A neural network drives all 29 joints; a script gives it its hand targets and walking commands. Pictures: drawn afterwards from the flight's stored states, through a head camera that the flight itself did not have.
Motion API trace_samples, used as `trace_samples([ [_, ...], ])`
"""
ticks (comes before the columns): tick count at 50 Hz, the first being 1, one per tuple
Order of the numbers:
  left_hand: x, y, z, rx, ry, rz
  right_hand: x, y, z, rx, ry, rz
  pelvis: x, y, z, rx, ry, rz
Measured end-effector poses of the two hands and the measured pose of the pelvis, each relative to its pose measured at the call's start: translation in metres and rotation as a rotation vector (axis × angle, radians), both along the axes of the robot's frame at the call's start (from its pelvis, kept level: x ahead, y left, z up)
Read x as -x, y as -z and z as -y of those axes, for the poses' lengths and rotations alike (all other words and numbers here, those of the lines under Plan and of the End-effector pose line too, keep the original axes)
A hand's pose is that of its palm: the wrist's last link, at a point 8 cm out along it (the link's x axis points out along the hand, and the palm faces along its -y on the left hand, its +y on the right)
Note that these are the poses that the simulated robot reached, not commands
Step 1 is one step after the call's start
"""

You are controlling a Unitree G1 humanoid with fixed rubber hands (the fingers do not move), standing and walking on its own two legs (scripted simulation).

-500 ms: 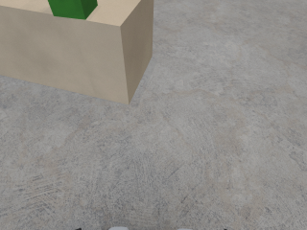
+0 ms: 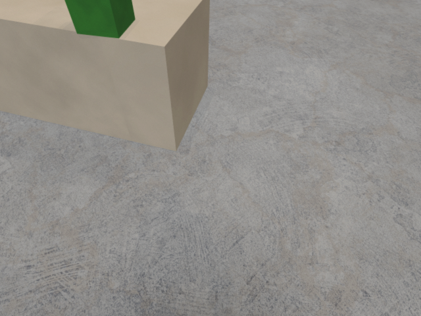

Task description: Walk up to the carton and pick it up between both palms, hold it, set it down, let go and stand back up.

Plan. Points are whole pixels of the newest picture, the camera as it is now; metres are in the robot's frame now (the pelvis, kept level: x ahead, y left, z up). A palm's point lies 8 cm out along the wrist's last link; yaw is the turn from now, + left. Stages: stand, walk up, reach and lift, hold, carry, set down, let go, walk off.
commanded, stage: stand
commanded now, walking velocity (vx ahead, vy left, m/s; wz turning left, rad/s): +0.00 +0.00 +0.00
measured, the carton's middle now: out of the picture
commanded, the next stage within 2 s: walk up in 0.86 s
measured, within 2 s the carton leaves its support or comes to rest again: neither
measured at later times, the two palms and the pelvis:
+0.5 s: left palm out of the picture -0.03 +0.19 -0.15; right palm out of the picture -0.04 -0.19 -0.15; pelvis -0.02 +0.00 +0.00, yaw +0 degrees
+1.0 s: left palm out of the picture -0.04 +0.20 -0.15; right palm out of the picture -0.04 -0.19 -0.15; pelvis -0.02 +0.00 +0.00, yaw +0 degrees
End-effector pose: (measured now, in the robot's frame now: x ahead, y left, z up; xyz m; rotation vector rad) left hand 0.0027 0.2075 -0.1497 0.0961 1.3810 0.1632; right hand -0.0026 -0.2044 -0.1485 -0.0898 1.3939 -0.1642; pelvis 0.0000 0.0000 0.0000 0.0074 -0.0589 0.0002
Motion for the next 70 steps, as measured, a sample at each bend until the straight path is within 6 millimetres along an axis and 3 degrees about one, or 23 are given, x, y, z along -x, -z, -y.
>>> trace_samples([
  [22, 0.035, 0.004, 0.013, 0.028, -0.011, -0.063, 0.034, 0.002, -0.011, -0.023, -0.007, -0.061, 0.014, 0.0, 0.001, 0.0, 0.0, 0.002],
  [39, 0.043, 0.003, 0.008, 0.028, -0.017, -0.069, 0.039, 0.001, -0.012, -0.018, -0.012, -0.061, 0.02, 0.0, -0.002, 0.001, -0.001, -0.016],
  [54, 0.038, 0.002, 0.006, 0.022, -0.018, -0.06, 0.036, 0.0, -0.013, -0.018, -0.008, -0.058, 0.017, -0.001, -0.004, 0.002, -0.001, -0.03],
  [58, 0.039, -0.006, -0.009, -0.022, -0.044, -0.015, 0.024, -0.004, -0.001, 0.002, -0.03, -0.032, 0.011, -0.002, -0.013, 0.006, -0.007, -0.047],
  [63, 0.056, -0.015, -0.049, -0.093, -0.068, -0.039, -0.016, -0.01, 0.01, 0.059, -0.079, 0.044, -0.001, -0.002, -0.04, 0.016, -0.024, -0.04],
  [67, 0.065, -0.01, -0.089, -0.118, -0.074, -0.083, -0.059, -0.012, -0.002, 0.094, -0.091, 0.129, -0.017, 0.006, -0.069, 0.04, -0.032, -0.023],
  [70, 0.056, 0.003, -0.127, -0.121, -0.075, -0.095, -0.09, -0.012, -0.026, 0.114, -0.095, 0.193, -0.034, 0.017, -0.097, 0.052, -0.033, -0.01],
])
